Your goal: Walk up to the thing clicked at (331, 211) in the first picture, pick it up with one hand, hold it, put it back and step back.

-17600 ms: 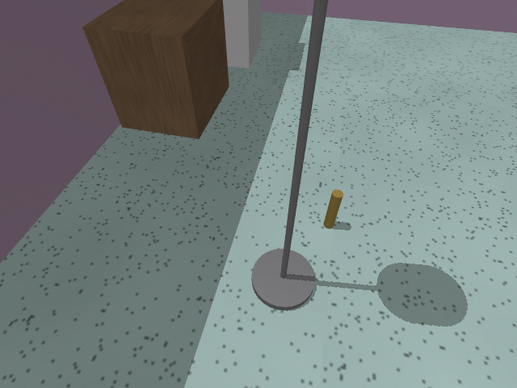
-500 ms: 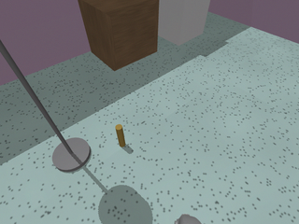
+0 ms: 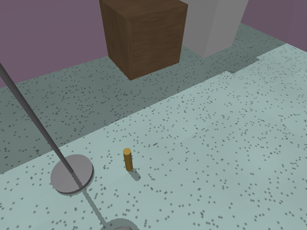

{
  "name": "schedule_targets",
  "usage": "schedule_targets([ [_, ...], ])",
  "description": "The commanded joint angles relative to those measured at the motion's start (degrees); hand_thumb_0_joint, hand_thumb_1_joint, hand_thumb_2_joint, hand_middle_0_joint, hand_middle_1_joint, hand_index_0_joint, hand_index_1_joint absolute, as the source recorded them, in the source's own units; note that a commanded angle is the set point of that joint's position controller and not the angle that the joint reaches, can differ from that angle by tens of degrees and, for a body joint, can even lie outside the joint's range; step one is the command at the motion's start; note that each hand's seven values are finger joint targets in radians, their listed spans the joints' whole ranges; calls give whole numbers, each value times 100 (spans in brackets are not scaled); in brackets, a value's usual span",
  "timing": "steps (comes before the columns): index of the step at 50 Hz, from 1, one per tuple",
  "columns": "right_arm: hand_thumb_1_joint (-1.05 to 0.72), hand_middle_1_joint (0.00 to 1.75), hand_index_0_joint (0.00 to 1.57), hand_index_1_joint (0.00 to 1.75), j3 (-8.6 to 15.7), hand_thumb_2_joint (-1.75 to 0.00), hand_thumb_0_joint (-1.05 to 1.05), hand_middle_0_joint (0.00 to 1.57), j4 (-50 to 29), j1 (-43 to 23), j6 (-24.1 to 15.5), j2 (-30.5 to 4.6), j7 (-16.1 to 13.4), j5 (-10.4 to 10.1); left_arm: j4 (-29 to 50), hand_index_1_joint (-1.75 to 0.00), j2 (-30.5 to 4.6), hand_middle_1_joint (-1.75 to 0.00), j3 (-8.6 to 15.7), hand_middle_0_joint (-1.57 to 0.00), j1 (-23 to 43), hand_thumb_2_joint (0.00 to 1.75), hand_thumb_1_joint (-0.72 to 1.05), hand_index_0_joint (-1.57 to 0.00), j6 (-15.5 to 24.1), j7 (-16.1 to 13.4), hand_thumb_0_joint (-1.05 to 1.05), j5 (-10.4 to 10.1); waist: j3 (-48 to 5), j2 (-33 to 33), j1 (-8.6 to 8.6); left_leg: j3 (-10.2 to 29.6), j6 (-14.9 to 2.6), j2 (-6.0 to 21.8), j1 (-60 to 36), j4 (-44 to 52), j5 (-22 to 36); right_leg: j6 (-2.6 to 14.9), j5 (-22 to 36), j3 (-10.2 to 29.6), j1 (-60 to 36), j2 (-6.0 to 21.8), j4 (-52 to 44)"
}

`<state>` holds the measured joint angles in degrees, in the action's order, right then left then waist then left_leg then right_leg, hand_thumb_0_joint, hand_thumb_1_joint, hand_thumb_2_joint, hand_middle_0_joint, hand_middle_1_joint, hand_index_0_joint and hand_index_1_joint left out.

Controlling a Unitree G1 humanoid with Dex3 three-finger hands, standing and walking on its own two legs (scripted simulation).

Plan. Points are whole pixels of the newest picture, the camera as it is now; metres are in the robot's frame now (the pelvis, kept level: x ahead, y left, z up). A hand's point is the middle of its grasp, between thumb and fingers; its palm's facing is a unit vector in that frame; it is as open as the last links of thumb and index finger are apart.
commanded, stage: walk up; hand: left
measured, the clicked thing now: (128, 160) +0.63 +0.19 -0.64
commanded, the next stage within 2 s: none
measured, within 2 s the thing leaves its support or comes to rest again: neither
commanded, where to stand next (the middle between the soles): +0.33 -0.01 m, yaw -1 degrees
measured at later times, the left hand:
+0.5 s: hand (79, 194) +0.24 +0.25 -0.11, palm faces -0.07 -0.90 -0.44, open 7.4 cm
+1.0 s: hand (86, 177) +0.31 +0.26 -0.16, palm faces -0.07 -0.93 -0.36, open 7.4 cm
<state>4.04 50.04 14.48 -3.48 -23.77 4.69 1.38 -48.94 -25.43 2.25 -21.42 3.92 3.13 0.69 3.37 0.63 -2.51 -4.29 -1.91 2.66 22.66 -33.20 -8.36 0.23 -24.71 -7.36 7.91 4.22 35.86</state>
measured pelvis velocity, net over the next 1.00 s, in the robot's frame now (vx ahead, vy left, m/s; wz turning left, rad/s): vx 0.24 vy -0.01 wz -0.04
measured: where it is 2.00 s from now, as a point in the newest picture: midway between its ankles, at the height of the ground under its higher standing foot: (157, 225)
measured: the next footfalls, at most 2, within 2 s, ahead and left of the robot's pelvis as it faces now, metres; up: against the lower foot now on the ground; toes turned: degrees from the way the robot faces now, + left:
right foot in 0.42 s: +0.28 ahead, -0.15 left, +0.00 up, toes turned -5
left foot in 0.80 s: +0.37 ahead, +0.11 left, +0.00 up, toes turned +1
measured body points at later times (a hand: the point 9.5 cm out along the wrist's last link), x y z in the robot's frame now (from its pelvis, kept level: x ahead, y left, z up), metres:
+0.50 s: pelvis +0.15 -0.04 +0.00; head +0.16 -0.06 +0.45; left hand +0.24 +0.29 -0.08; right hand +0.17 -0.36 -0.13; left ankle +0.12 +0.10 -0.69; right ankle +0.21 -0.16 -0.72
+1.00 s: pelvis +0.24 -0.01 +0.00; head +0.27 +0.01 +0.44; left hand +0.31 +0.30 -0.14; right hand +0.35 -0.31 -0.11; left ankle +0.33 +0.11 -0.72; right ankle +0.24 -0.14 -0.72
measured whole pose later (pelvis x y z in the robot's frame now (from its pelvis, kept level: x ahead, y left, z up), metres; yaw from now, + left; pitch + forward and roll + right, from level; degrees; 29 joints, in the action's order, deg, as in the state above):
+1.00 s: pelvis +0.24 -0.01 +0.00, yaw -3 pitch -2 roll +0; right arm 1.0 53.5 6.2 -0.5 -20.8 1.5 0.6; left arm -55.7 -23.0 0.0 -12.2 1.3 -0.3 -0.5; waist 6.2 1.5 -1.0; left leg -3.1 -0.7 2.2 23.1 -38.1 -12.8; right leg 1.3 -22.7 -1.3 16.6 2.6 40.2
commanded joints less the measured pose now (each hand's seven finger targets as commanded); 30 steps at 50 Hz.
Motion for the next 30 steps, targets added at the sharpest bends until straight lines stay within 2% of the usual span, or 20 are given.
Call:
schedule_targets([
  [1, -90, 30, 20, 30, 629, -90, 0, 20, -334, 1228, -252, -2094, -271, -118, 440, -30, -1122, -30, 326, -20, 17, 90, 90, -20, 49, -188, 0, -52, -681, -1290, 807, 4243, -1220, 2252, -2729, 1985, -2380, 291, -622, 775, 3173, -351, 3012],
  [2, -90, 30, 20, 30, 572, -90, 0, 20, -360, 960, -224, -1900, -287, -190, 371, -30, -1324, -30, 323, -20, 85, 90, 90, -20, 28, -213, 0, -50, -380, -625, 626, 3669, -1241, 2117, -2312, 1880, -1910, 282, -251, 1138, 3142, -150, 3289],
  [3, -90, 30, 20, 30, 477, -90, 0, 20, -446, 717, -229, -1712, -305, -183, 280, -30, -1238, -30, 324, -20, -20, 90, 90, -20, 27, -202, 0, -78, -227, -513, 481, 3003, -1142, 1910, -2162, 1806, -1181, 265, 66, 1270, 3057, -45, 3229],
  [5, -90, 30, 20, 30, 349, -90, 0, 20, -505, 464, -256, -1413, -333, -184, 92, -30, -1175, -30, 333, -20, -172, 90, 90, -20, 0, -168, 0, -89, -44, -608, 291, 1855, -939, 1532, -1580, 1777, -377, 216, 395, 1218, 2701, 183, 2756],
  [7, -90, 30, 20, 30, 341, -90, 0, 20, -532, 355, -267, -1438, -328, -122, 15, -30, -1063, -30, 348, -20, -226, 90, 90, -20, -39, -105, 0, -62, -12, -844, 259, 1375, -990, 1378, -1122, 1859, -302, 70, 548, 1043, 2258, 174, 2313],
  [8, -90, 30, 20, 30, 342, -90, 0, 20, -560, 332, -269, -1441, -325, -102, 40, -30, -1019, -30, 341, -20, -109, 90, 90, -20, -57, -69, 0, -43, 70, -898, 283, 1231, -1024, 1312, -1053, 1956, -569, 30, 620, 960, 2259, 200, 2050],
  [11, -90, 30, 20, 30, 388, -90, 0, 20, -619, 297, -254, -1576, -288, -79, 122, -30, -986, -30, 373, -20, 197, 90, 90, -20, -69, 26, 0, 12, 194, -962, 351, 1232, -1202, 1399, -923, 2162, -1571, -23, 802, 763, 2233, 281, 1337],
  [14, -90, 30, 20, 30, 388, -90, 0, 20, -613, 370, -229, -1597, -263, -79, 156, -30, -915, -30, 390, -20, 451, 90, 90, -20, -20, 70, 0, 6, 141, -923, 385, 1020, -1067, 1264, -849, 2016, -1729, 8, 1183, 634, 1830, 200, 491],
  [17, -90, 30, 20, 30, 372, -90, 0, 20, -656, 240, -154, -1593, -217, -83, 100, -30, -923, -30, 409, -20, 531, 90, 90, -20, 35, 57, 0, -3, 200, -868, 351, 931, -981, 1177, -543, 1788, -1898, 40, 1211, 369, 1339, -47, 96],
  [18, -90, 30, 20, 30, 375, -90, 0, 20, -685, 127, -120, -1627, -213, -103, 41, -30, -915, -30, 422, -20, 338, 90, 90, -20, 59, 31, 0, 6, 125, -800, 188, 912, -944, 1230, -420, 1537, -1960, 82, 1325, 359, 909, -63, -131],
  [19, -90, 30, 20, 30, 328, -90, 0, 20, -730, 63, -89, -1499, -217, -98, -69, -30, -984, -30, 452, -20, 17, 90, 90, -20, 113, -13, 0, 15, -76, -474, 12, 784, -802, 1086, -368, 978, -1715, 104, 1340, 377, 343, -158, -440],
  [20, -90, 30, 20, 30, 219, -90, 0, 20, -722, 204, -64, -1207, -221, -70, -173, -30, -1092, -30, 501, -20, -237, 90, 90, -20, 173, -72, 0, 36, -340, 67, -94, 462, -652, 791, -111, 137, -1403, 145, 1100, 434, -362, -254, -707],
  [21, -90, 30, 20, 30, 83, -90, 0, 20, -733, 422, -71, -825, -224, -80, -226, -30, -1423, -30, 634, -20, -676, 90, 90, -20, 236, -148, 0, 69, -539, 1222, -322, -3, -411, 305, 476, -1509, -1253, 343, 107, 1587, -1001, 448, -1390],
  [22, -90, 30, 20, 30, 16, -90, 0, 20, -821, 472, -47, -686, -234, -94, -83, -30, -1955, -30, 701, -20, -702, 90, 90, -20, 280, -207, 0, 35, -388, 1842, -272, -34, -59, -415, 1726, -2658, -2156, 1002, -685, 4207, -1176, 1836, -2329],
  [23, -90, 30, 20, 30, 183, -90, 0, 20, -700, 242, 18, -1241, -322, -21, 4, -30, -2002, -30, 666, -20, -390, 90, 90, -20, 235, -194, 0, -52, -55, 1108, -228, 588, -29, -16, 1727, -2959, -2291, 1505, -769, 4530, -612, 2182, -2269],
  [24, -90, 30, 20, 30, 202, -90, 0, 20, -566, 284, 33, -1372, -313, -87, 95, -30, -1773, -30, 626, -20, -138, 90, 90, -20, 216, -209, 0, -130, 99, 575, -128, 800, -21, 141, 1731, -2989, -1944, 1533, -437, 3799, -483, 1948, -2227],
  [26, -90, 30, 20, 30, 216, -90, 0, 20, -384, 436, 47, -1297, -285, -120, 164, -30, -1546, -30, 532, -20, 71, 90, 90, -20, 212, -261, 0, -116, 55, 635, 37, 812, 13, 284, 1459, -2704, -1445, 1230, 400, 2776, -270, 1445, -2049],
  [27, -90, 30, 20, 30, 225, -90, 0, 20, -311, 501, 59, -1243, -252, -93, 164, -30, -1466, -30, 504, -20, 121, 90, 90, -20, 222, -256, 0, -105, 31, 775, 113, 796, 38, 322, 1260, -2521, -1270, 1183, 828, 2348, -82, 1310, -2039],
  [28, -90, 30, 20, 30, 251, -90, 0, 20, -237, 613, 88, -1220, -218, -69, 185, -30, -1458, -30, 482, -20, 148, 90, 90, -20, 238, -255, 0, -100, 24, 803, 148, 719, 84, 299, 1029, -2455, -1090, 1128, 1060, 2022, 134, 1152, -2035],
  [30, -90, 30, 20, 30, 246, -90, 0, 20, -204, 578, 139, -1108, -183, -53, 255, -30, -1384, -30, 452, -20, 190, 90, 90, -20, 237, -269, 0, -83, 112, 910, 167, 580, 168, 278, 934, -2066, -914, 1167, 1406, 1649, 314, 1094, -2064],
])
